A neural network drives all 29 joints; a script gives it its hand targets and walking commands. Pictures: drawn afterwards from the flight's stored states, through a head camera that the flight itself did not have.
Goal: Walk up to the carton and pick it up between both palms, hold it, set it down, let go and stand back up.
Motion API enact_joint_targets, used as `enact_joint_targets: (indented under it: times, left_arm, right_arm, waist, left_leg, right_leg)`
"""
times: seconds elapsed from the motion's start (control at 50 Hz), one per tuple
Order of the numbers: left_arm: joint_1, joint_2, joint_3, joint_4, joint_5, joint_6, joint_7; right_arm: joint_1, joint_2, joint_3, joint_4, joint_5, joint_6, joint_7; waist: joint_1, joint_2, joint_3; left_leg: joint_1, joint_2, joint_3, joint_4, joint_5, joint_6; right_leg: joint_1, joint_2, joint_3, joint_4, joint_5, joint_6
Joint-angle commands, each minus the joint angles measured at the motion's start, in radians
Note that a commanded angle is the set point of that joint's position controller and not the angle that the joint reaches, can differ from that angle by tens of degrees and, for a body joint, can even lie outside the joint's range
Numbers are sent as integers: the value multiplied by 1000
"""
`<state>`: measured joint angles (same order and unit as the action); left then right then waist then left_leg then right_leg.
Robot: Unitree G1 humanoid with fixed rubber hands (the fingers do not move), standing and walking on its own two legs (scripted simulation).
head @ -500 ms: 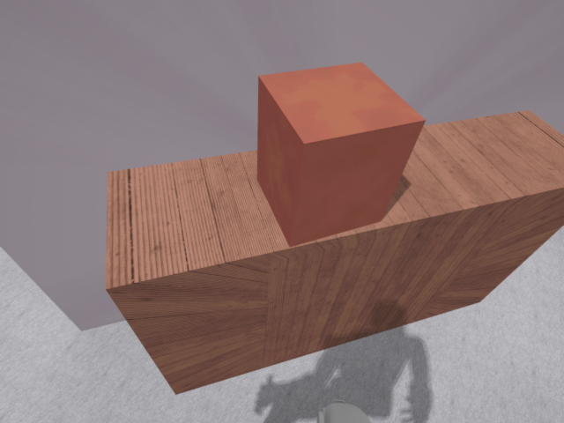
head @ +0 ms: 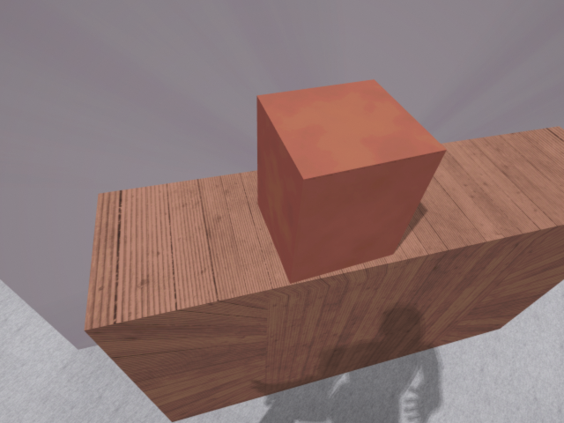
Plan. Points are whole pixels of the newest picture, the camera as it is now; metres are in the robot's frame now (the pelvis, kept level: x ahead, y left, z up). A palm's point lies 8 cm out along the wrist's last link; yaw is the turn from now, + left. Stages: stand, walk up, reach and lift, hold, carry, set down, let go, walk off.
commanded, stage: walk up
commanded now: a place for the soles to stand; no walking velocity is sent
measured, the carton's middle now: (331, 182) +0.49 -0.07 +0.07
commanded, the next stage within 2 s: none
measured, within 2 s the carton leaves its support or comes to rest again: neither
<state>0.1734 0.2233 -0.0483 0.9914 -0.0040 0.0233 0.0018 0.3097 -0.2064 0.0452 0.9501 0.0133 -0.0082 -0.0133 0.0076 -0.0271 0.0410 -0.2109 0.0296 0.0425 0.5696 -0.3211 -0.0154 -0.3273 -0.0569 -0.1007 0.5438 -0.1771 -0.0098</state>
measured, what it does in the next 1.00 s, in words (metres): steps to the right: right foot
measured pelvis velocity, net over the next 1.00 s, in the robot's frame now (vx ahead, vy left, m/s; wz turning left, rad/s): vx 0.04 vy -0.15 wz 0.22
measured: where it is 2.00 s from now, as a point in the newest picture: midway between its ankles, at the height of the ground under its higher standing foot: outside the picture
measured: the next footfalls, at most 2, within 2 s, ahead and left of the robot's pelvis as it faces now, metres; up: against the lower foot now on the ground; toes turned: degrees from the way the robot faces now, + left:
right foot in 0.90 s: +0.16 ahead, -0.28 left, +0.00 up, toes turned +7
left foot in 1.18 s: +0.09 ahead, -0.11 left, +0.00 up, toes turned +22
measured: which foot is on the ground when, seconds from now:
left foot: down 0.00-0.90, up 0.92-1.00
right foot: down 0.00-0.56, up 0.58-0.88, down 0.90-1.00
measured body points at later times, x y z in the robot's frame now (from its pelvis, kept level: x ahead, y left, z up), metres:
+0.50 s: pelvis +0.00 +0.00 +0.01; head +0.02 +0.00 +0.46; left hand +0.03 +0.26 -0.14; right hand +0.04 -0.26 -0.14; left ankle -0.01 +0.13 -0.73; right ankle +0.07 -0.12 -0.73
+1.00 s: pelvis +0.04 -0.15 -0.01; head +0.08 -0.15 +0.44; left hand +0.12 +0.11 -0.14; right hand +0.12 -0.43 -0.15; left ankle +0.00 +0.02 -0.68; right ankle +0.12 -0.28 -0.73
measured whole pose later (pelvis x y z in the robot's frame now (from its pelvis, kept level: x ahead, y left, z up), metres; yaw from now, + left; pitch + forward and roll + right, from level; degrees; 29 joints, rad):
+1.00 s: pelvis +0.04 -0.15 -0.01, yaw +13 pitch -2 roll +1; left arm 0.08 0.22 -0.02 0.83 0.03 0.08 -0.05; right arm 0.34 -0.30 -0.06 0.85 -0.03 0.02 -0.09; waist -0.01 0.01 0.12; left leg -0.46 0.01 -0.12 1.06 -0.62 -0.01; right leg -0.38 -0.10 -0.04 0.68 -0.26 0.04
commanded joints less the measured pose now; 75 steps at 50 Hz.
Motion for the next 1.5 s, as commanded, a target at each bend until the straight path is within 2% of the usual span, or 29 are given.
enact_joint_targets:
  times: [0.0, 0.26, 0.5, 0.52, 0.54, 0.56, 0.6, 0.66, 0.78, 0.82, 0.84, 0.86, 0.88, 0.9, 0.92, 0.96, 1.0, 1.04, 1.1, 1.14, 1.16, 1.18, 1.2, 1.22, 1.32, 1.4, 1.44, 1.46, 1.48]
  left_arm:
    - [41, 137, 25, -5, 10, -34, 3]
    - [63, 177, 20, 31, 0, -26, 5]
    - [82, 184, 20, 43, -1, -25, 7]
    - [-98, 284, 60, -90, 100, 6, -20]
    - [-150, 223, 54, -131, 114, 20, -26]
    - [-73, 187, 43, -133, 119, 32, -33]
    - [-37, 161, 40, -131, 83, 39, -36]
    - [-44, 157, 40, -164, 102, 38, -41]
    - [-139, 146, 47, -224, 63, 49, -57]
    - [-79, 151, 61, -210, 55, 45, -60]
    - [13, 157, 72, -180, 49, 41, -61]
    - [118, 199, 95, -142, 47, 38, -58]
    - [169, 269, 116, -143, 57, 37, -57]
    - [92, 331, 125, -190, 41, 43, -46]
    - [28, 327, 136, -203, 20, 49, -32]
    - [-16, 241, 106, -197, 33, 52, -21]
    - [-96, 200, 93, -226, 44, 53, -20]
    - [-124, 171, 85, -248, 52, 52, -26]
    - [-136, 177, 68, -217, 42, 58, -14]
    - [-69, 167, 51, -165, 32, 62, -11]
    - [-5, 108, 31, -156, 24, 59, -15]
    - [16, 109, 35, -150, 37, 65, -10]
    - [18, 136, 38, -133, 44, 75, -6]
    - [4, 152, 44, -133, 49, 73, -5]
    - [78, 119, 46, -71, 34, 33, -14]
    - [80, 97, 50, -88, 24, -6, -10]
    - [127, 137, 58, -90, 28, -22, 0]
    - [99, 190, 65, -107, 18, -27, 6]
    - [69, 255, 90, -97, -12, -21, 7]
  right_arm:
    - [28, -140, -35, -31, -8, -25, -1]
    - [-19, -169, -23, 1, -8, -11, -6]
    - [-18, -177, -14, 29, -6, -15, -5]
    - [231, -214, -61, 16, -58, -30, -34]
    - [250, -285, -90, 48, -58, -25, -58]
    - [204, -310, -109, 37, -64, -20, -86]
    - [109, -244, -110, -12, -64, -24, -103]
    - [106, -212, -119, -58, -52, -53, -84]
    - [110, -253, -155, -130, -82, -54, -73]
    - [76, -270, -156, -159, -89, -38, -67]
    - [37, -261, -145, -170, -89, -26, -63]
    - [71, -200, -124, -169, -93, -15, -62]
    - [148, -109, -100, -176, -86, -6, -59]
    - [153, -80, -97, -205, -56, 2, -74]
    - [120, -92, -102, -217, -44, 8, -93]
    - [104, -145, -126, -185, -13, 5, -90]
    - [192, -139, -128, -154, -24, -4, -83]
    - [172, -116, -124, -175, -31, -15, -80]
    - [150, -74, -115, -205, -31, -31, -63]
    - [133, -86, -115, -238, -42, -37, -57]
    - [132, -143, -123, -270, -52, -35, -60]
    - [105, -190, -139, -284, -29, -27, -66]
    - [87, -233, -159, -262, -13, -23, -71]
    - [41, -199, -151, -257, -10, -26, -71]
    - [-16, -121, -114, -243, -25, -37, -38]
    - [-59, -164, -106, -196, -38, -8, -18]
    - [-5, -124, -76, -170, -25, 0, -4]
    - [53, -71, -56, -157, -12, 2, -2]
    - [44, -76, -61, -136, -26, 14, -13]
  waist:
    - [4, 85, -12]
    - [-7, 5, -16]
    - [6, 22, -5]
    - [-93, -70, -3]
    - [-105, 49, 90]
    - [-64, 83, 129]
    - [0, 93, 105]
    - [-12, 144, 15]
    - [-38, 217, -18]
    - [-9, 226, -52]
    - [40, 183, -74]
    - [75, 45, -114]
    - [86, -184, -132]
    - [89, -297, -132]
    - [89, -327, -101]
    - [57, -203, 21]
    - [-1, -206, -6]
    - [-10, -186, -7]
    - [-39, -77, -33]
    - [-49, 25, -28]
    - [-39, 211, -21]
    - [-8, 135, 74]
    - [-23, 165, 93]
    - [-18, 169, 98]
    - [-11, 158, -72]
    - [-2, 143, -88]
    - [-6, 51, -98]
    - [-46, -77, -67]
    - [-48, -115, 7]
  left_leg:
    - [-67, 121, -118, -173, 163, 75]
    - [-39, 89, -86, -158, 79, 72]
    - [-75, 85, -90, -184, 33, 67]
    - [-13, 209, -343, -274, -166, 160]
    - [61, 347, -556, -363, -282, 235]
    - [112, 418, -605, -362, -293, 267]
    - [106, 321, -474, -306, -75, 201]
    - [83, 233, -339, -268, 152, 181]
    - [6, 214, -304, -144, 344, 161]
    - [-81, 185, -275, -66, 391, 129]
    - [-167, 152, -251, 3, 381, 101]
    - [-235, 65, -203, 162, 273, 66]
    - [-375, -62, -139, 355, -100, 27]
    - [-472, -116, -77, 506, -440, 4]
    - [-422, -49, -109, 655, -459, 23]
    - [-401, -57, -147, 627, -343, 30]
    - [-273, -47, -86, 527, -226, 34]
    - [-192, -47, -14, 383, -162, 29]
    - [18, -47, 0, 83, 68, 51]
    - [145, -12, -126, -95, 97, 53]
    - [140, 192, -490, -219, -58, 91]
    - [-47, 342, -643, -276, -19, 168]
    - [-144, 381, -653, -294, -57, 253]
    - [-152, 330, -599, -296, -62, 271]
    - [6, 99, -277, -202, 161, 171]
    - [-58, 55, -241, -62, 174, 132]
    - [-166, 37, -246, 20, 133, 76]
    - [-209, -43, -180, 76, -20, 39]
    - [-102, -47, -130, 97, -124, 22]
  right_leg:
    - [99, -74, 119, -76, 69, -30]
    - [81, -86, 147, -153, 8, -42]
    - [92, -81, 154, -163, -52, -38]
    - [-35, 0, 5, 102, -318, 2]
    - [-296, 41, 37, 283, -389, 41]
    - [-437, -48, 136, 372, -318, 53]
    - [-430, -76, 188, 418, -193, 65]
    - [-325, -77, 167, 471, -117, 98]
    - [-180, -77, 150, 279, -167, 72]
    - [-7, -35, 97, 140, -134, 45]
    - [165, -5, 45, 5, -10, 26]
    - [316, 8, 45, -94, 54, 6]
    - [403, -154, 233, -141, 106, -25]
    - [325, -335, 452, -195, 78, -151]
    - [144, -380, 522, -287, -130, -232]
    - [88, -244, 294, -201, -48, -179]
    - [39, -202, 198, -149, -4, -176]
    - [-4, -225, 197, -122, 0, -209]
    - [-73, -223, 175, -73, -106, -171]
    - [-168, -202, 158, -5, -283, -100]
    - [-268, -104, 81, 190, -373, -14]
    - [-237, -60, 95, 333, -429, 34]
    - [-186, -67, 124, 413, -408, 39]
    - [-190, -68, 159, 432, -367, 47]
    - [-82, -21, 97, 264, -257, 73]
    - [107, 44, -10, -78, -26, 47]
    - [196, -68, 154, -137, 8, 7]
    - [139, -212, 366, -247, -112, -28]
    - [-59, -273, 403, -302, -308, -90]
